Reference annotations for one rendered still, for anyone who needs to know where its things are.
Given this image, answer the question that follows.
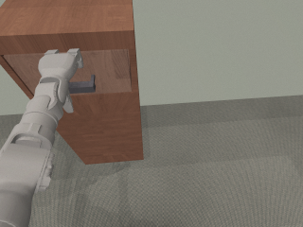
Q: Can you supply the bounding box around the left robot forearm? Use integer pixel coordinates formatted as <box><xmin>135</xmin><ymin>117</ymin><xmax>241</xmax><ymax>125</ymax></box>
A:
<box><xmin>0</xmin><ymin>74</ymin><xmax>69</xmax><ymax>161</ymax></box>

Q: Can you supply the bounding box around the robot left upper arm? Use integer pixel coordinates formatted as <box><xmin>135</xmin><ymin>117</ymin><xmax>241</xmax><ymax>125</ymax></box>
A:
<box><xmin>0</xmin><ymin>143</ymin><xmax>55</xmax><ymax>227</ymax></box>

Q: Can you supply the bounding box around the cabinet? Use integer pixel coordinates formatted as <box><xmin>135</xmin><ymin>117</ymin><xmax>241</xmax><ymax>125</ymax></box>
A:
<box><xmin>0</xmin><ymin>0</ymin><xmax>144</xmax><ymax>165</ymax></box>

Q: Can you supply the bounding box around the left robot hand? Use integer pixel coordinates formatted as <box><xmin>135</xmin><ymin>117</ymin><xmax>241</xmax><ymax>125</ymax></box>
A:
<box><xmin>38</xmin><ymin>48</ymin><xmax>84</xmax><ymax>114</ymax></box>

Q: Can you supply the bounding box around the handle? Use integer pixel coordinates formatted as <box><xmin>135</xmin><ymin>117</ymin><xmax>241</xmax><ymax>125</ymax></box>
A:
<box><xmin>68</xmin><ymin>74</ymin><xmax>96</xmax><ymax>94</ymax></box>

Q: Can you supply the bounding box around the drawer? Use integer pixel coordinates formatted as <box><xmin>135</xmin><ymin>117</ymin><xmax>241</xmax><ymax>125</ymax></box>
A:
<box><xmin>3</xmin><ymin>48</ymin><xmax>132</xmax><ymax>96</ymax></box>

